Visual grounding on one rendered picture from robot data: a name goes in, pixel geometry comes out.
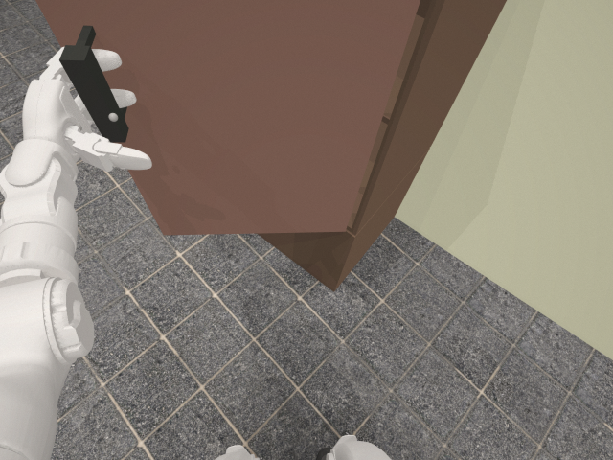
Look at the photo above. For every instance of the right robot shin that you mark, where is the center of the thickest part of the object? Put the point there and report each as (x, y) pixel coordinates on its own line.
(346, 438)

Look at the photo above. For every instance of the robot left forearm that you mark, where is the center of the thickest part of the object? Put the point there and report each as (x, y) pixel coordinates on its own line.
(38, 224)

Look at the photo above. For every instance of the robot left hand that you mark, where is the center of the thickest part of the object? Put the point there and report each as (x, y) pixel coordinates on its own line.
(50, 112)

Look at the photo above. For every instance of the cupboard door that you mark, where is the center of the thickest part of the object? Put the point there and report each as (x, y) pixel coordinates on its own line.
(258, 116)

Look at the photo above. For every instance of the robot left upper arm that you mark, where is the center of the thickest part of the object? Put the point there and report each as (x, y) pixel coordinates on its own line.
(44, 328)

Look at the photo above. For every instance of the handle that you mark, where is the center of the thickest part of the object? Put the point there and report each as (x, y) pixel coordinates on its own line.
(86, 75)

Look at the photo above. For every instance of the robot right thigh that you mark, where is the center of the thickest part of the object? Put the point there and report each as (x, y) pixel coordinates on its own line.
(357, 450)

